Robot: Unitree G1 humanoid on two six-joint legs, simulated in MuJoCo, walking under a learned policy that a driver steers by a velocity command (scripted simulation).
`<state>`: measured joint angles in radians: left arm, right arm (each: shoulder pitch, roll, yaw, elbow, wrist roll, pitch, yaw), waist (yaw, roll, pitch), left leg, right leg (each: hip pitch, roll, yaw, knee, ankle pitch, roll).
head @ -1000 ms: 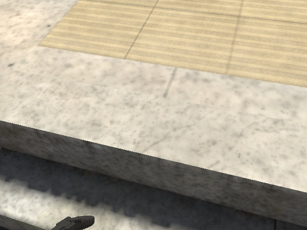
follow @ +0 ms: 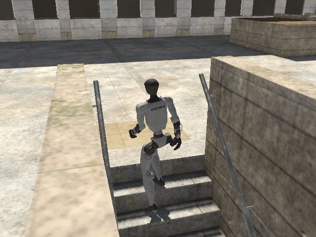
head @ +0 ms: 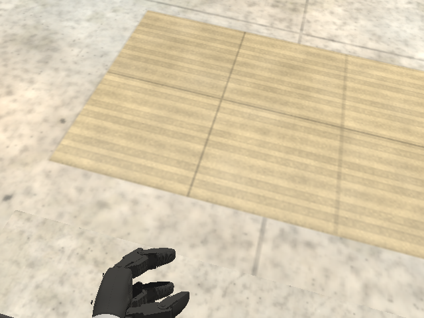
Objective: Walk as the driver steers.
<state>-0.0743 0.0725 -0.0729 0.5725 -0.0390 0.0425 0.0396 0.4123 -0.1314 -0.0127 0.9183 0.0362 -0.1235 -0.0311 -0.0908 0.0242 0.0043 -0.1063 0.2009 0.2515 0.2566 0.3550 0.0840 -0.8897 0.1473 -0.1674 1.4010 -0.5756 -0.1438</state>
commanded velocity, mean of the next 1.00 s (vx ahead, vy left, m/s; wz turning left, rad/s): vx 0.50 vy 0.00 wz -0.58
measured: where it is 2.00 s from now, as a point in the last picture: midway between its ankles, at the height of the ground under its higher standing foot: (271, 163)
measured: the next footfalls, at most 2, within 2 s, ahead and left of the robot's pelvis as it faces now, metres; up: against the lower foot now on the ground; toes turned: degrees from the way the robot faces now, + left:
right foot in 0.04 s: +0.10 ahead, -0.08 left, +0.21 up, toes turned +3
left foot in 0.48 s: +0.19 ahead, +0.16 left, +0.21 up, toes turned -8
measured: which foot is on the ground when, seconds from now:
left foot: down 0.00-0.00, up 0.02-0.46, down 0.48-0.90, up 0.92-1.00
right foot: up 0.00-0.02, down 0.04-0.48, up 0.50-0.86, down 0.88-1.00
